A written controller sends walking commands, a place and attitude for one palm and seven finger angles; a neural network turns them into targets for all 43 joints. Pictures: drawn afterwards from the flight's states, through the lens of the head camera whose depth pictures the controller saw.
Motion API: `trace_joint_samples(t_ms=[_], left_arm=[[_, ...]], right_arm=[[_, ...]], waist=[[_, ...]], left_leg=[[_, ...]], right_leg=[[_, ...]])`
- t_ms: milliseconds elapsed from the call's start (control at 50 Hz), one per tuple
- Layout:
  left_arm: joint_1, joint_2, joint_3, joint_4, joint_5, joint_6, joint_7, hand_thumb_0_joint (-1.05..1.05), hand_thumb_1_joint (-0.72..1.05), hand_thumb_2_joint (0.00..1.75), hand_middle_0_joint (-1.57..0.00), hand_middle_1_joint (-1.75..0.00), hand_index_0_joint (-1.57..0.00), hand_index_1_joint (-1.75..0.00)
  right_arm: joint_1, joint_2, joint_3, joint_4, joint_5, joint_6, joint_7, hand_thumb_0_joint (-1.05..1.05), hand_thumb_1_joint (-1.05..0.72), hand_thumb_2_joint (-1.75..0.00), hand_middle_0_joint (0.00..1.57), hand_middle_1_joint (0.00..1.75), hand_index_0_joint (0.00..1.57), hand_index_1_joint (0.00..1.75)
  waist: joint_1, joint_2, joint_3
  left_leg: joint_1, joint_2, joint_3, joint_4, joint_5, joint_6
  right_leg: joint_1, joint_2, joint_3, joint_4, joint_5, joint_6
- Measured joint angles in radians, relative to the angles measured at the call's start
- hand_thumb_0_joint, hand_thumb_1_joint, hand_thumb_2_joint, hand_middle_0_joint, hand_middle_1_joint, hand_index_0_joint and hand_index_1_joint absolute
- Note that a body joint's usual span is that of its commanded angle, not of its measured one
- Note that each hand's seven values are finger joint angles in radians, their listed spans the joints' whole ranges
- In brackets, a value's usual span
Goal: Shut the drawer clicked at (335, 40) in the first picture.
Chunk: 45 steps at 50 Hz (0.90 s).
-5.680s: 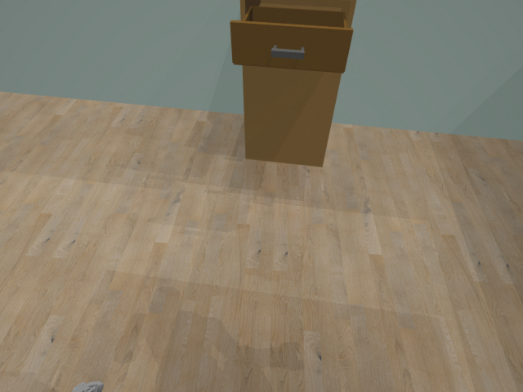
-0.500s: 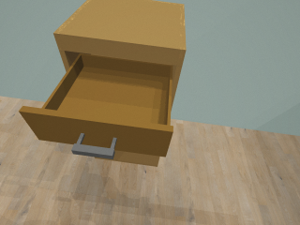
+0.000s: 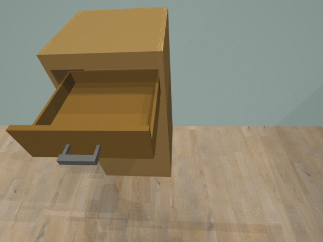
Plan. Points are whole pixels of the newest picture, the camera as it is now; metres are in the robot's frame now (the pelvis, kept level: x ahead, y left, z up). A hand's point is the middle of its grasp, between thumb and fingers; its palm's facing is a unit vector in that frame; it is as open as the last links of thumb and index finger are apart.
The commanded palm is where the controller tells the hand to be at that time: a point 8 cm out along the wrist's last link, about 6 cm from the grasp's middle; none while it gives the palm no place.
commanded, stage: come to a stop and stand still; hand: left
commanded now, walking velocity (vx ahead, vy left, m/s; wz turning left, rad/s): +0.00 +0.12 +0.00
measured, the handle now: (80, 153) +0.34 +0.27 +0.01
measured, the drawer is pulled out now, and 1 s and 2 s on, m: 0.30 0.30 0.30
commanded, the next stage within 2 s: look again from close up in 1.86 s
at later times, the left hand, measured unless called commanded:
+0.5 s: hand out of the picture +0.01 +0.28 -0.19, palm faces +0.04 -0.97 -0.25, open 7.4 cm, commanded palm none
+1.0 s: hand out of the picture +0.06 +0.26 -0.19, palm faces -0.01 -0.97 -0.23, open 7.3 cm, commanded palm none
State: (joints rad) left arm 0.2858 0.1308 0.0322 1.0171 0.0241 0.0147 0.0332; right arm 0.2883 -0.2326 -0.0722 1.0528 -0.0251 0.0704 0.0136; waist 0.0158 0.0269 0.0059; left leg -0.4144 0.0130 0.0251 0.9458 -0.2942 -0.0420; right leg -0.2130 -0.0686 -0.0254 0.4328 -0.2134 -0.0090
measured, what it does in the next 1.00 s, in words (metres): steps on the spot: left foot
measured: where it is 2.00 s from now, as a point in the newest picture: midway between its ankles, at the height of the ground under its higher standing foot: outside the picture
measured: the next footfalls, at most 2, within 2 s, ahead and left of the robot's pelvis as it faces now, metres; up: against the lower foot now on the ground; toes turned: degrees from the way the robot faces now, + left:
left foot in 0.28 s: +0.06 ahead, +0.16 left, +0.00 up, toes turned +3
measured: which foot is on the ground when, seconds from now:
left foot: up 0.00-0.26, down 0.28-1.00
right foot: down 0.00-1.00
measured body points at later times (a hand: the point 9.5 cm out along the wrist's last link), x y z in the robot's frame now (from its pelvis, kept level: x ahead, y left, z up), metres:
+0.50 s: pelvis +0.00 +0.09 -0.02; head +0.00 +0.08 +0.43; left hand +0.01 +0.33 -0.17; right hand +0.07 -0.15 -0.17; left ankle -0.04 +0.17 -0.75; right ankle +0.01 -0.10 -0.75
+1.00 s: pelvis +0.03 +0.07 -0.01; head +0.05 +0.07 +0.43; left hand +0.06 +0.31 -0.17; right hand +0.03 -0.15 -0.17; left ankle -0.04 +0.17 -0.75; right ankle +0.01 -0.11 -0.75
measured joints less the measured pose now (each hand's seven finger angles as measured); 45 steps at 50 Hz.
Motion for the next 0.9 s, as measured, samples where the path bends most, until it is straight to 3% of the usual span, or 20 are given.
trace_joint_samples(t_ms=[100,200,280,340,400,560,900], left_arm=[[0.006,0.009,0.007,-0.008,0.003,-0.013,0.006,0.01,0.91,0.9,-0.2,-0.3,-0.21,-0.3],[0.021,0.029,0.006,0.013,0.01,-0.011,0.01,0.01,0.91,0.9,-0.2,-0.3,-0.21,-0.3],[0.047,0.039,-0.015,0.012,0.002,-0.001,0.016,0.01,0.91,0.9,-0.2,-0.3,-0.21,-0.3],[0.03,0.058,-0.012,0.016,-0.003,0.012,0.016,0.01,0.91,0.9,-0.2,-0.3,-0.21,-0.3],[0.023,0.064,-0.021,0.009,-0.006,0.012,0.01,0.01,0.91,0.9,-0.2,-0.3,-0.2,-0.3],[0.003,0.067,-0.038,-0.005,-0.008,0.006,0.002,0.01,0.91,0.9,-0.2,-0.3,-0.2,-0.3],[-0.054,0.052,-0.039,0.018,-0.016,0.002,0.006,0.0,0.91,0.9,-0.2,-0.3,-0.2,-0.3]], right_arm=[[0.021,-0.008,0.003,0.001,0.001,0.011,-0.006,0.01,-0.91,-0.9,0.2,0.29,0.2,0.3],[-0.012,0.001,0.016,-0.018,0.01,-0.006,-0.011,0.01,-0.91,-0.9,0.2,0.29,0.2,0.3],[-0.011,-0.013,0.034,-0.109,0.007,-0.053,-0.01,0.01,-0.91,-0.9,0.2,0.29,0.2,0.3],[-0.027,0.016,0.056,-0.112,0.001,-0.056,-0.017,0.01,-0.91,-0.9,0.2,0.29,0.2,0.3],[-0.037,0.032,0.066,-0.112,0.004,-0.06,-0.03,0.01,-0.94,-0.9,0.2,0.29,0.2,0.3],[-0.062,0.035,0.085,-0.095,0.009,-0.072,-0.024,0.01,-0.95,-0.9,0.2,0.29,0.2,0.3],[-0.017,0.051,0.089,0.005,0.01,-0.072,-0.035,0.01,-0.91,-0.9,0.2,0.29,0.2,0.3]], waist=[[0.013,-0.003,0.018],[0.028,-0.02,0.031],[-0.01,0.027,0.013],[0.004,0.007,0.023],[0.011,0.004,0.02],[0.007,-0.015,0.015],[-0.019,-0.028,0.064]], left_leg=[[0.035,0.007,-0.009,-0.049,-0.047,-0.013],[0.111,0.008,0.0,-0.228,-0.097,-0.005],[0.173,0.026,-0.006,-0.387,-0.03,0.03],[0.168,0.006,0.008,-0.313,-0.077,0.055],[0.195,-0.01,0.024,-0.328,-0.086,0.07],[0.253,-0.038,0.066,-0.413,-0.059,0.094],[0.304,-0.033,0.069,-0.457,-0.066,0.081]], right_leg=[[-0.006,-0.011,-0.012,-0.016,0.012,0.005],[-0.027,-0.022,-0.004,0.006,0.009,0.028],[-0.09,-0.007,-0.029,0.126,-0.05,0.055],[-0.084,-0.026,-0.011,0.168,-0.08,0.041],[-0.061,-0.03,0.016,0.152,-0.082,0.023],[-0.03,-0.052,0.059,0.091,-0.051,0.044],[0.005,-0.048,0.059,0.076,-0.066,0.086]])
